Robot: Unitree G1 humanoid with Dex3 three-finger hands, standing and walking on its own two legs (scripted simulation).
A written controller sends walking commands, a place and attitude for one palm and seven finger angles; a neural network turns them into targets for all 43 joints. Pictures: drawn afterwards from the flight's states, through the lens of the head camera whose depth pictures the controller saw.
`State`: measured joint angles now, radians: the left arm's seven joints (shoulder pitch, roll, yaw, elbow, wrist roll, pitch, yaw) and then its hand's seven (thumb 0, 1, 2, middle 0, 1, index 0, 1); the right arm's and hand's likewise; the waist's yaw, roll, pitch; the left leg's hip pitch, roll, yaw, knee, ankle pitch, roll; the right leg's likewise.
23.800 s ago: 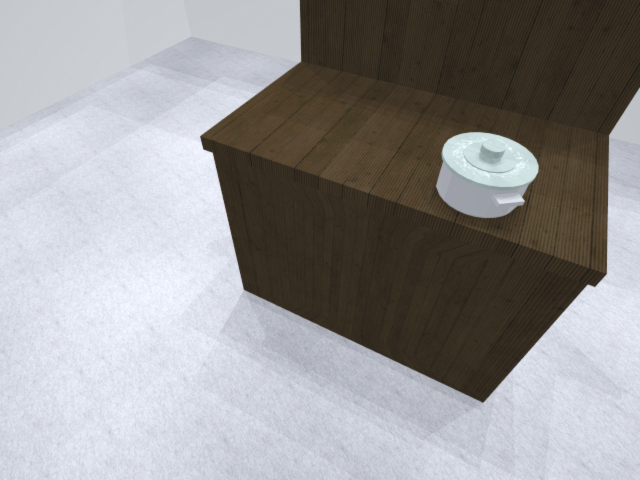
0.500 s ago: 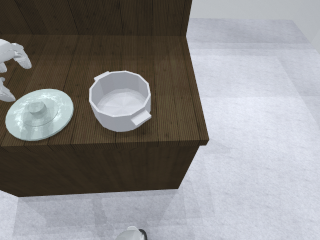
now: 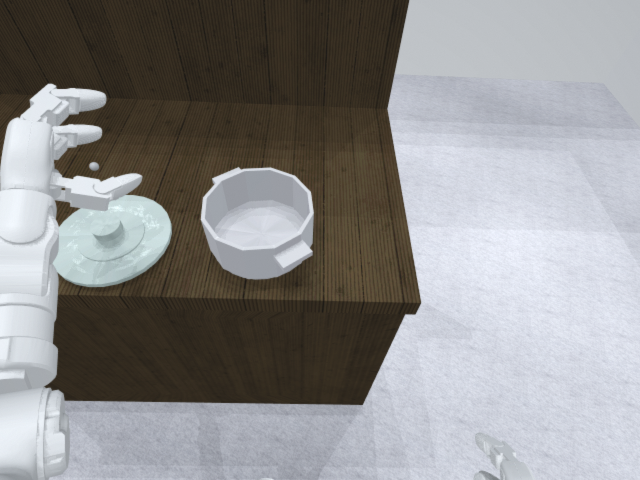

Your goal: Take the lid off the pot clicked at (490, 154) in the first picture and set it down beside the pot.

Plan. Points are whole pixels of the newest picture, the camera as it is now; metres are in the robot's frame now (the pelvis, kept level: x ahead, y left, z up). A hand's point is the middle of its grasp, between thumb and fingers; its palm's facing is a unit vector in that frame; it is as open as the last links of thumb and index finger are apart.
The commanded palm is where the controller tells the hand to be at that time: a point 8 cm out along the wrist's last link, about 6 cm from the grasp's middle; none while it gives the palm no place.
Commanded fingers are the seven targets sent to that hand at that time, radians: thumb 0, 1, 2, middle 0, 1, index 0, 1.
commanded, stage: draw the hand back to the body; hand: left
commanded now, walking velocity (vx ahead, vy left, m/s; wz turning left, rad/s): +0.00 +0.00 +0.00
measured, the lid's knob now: (106, 227) +0.47 +0.37 -0.02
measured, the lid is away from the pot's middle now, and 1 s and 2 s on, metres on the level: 0.25 0.25 0.25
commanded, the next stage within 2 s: step back with the hand held close in 1.58 s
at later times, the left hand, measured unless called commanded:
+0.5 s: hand (97, 205) +0.34 +0.26 +0.17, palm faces +0.50 -0.81 -0.31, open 9.1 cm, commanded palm +0.29 +0.29 +0.19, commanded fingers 0.00 0.66 0.86 -0.25 -0.42 -0.25 -0.42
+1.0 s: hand (108, 272) +0.27 +0.22 +0.16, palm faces +0.46 -0.83 -0.32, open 7.5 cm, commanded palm +0.22 +0.25 +0.18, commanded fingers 0.00 0.90 0.90 -0.20 -0.30 -0.20 -0.30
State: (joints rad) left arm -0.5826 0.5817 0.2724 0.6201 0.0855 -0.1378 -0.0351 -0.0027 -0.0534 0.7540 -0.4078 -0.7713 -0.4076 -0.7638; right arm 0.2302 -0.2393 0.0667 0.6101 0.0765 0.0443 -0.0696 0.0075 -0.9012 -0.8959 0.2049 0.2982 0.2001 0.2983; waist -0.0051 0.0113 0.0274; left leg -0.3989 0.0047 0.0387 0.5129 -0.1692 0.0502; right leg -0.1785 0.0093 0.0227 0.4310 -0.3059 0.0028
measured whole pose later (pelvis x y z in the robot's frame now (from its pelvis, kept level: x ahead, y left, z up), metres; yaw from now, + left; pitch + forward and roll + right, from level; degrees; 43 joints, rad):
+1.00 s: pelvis +0.03 -0.06 +0.00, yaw +0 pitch -3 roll +0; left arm 0.19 0.37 0.36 -0.09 -0.12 -0.12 0.07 0.01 0.88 0.89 -0.21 -0.31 -0.21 -0.31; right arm 0.16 -0.25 0.00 0.66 0.04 -0.06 -0.06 0.01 -0.90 -0.90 0.20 0.30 0.20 0.30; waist 0.04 0.06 0.02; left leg -0.19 0.04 0.02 0.43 -0.19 -0.02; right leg 0.03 0.05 0.01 0.36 -0.32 -0.05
